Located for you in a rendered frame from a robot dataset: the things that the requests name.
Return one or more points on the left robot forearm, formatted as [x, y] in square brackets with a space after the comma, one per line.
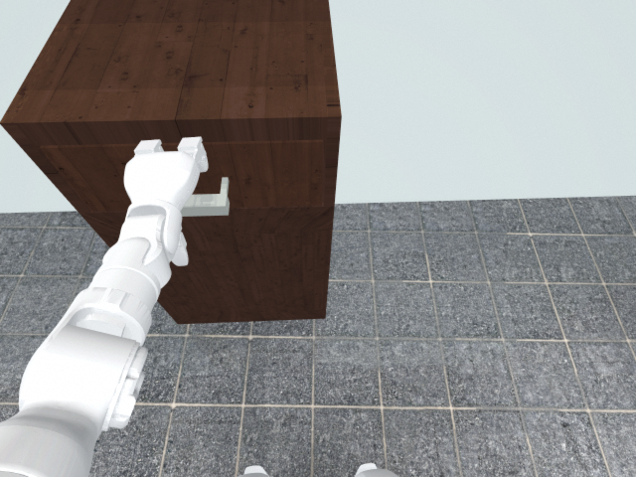
[122, 294]

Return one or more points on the handle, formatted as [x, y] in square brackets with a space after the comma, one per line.
[209, 204]

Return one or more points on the robot left shin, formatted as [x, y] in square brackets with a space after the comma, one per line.
[254, 469]

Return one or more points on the drawer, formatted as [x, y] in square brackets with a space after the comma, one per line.
[261, 173]

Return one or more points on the robot right shin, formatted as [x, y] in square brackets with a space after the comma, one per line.
[365, 467]

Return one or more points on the cabinet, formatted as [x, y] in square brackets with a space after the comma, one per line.
[123, 71]

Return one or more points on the robot left upper arm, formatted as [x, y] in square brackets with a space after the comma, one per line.
[87, 382]

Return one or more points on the robot left hand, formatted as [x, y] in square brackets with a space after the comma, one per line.
[170, 176]

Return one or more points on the robot shin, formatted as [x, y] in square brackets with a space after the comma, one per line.
[365, 467]
[254, 469]

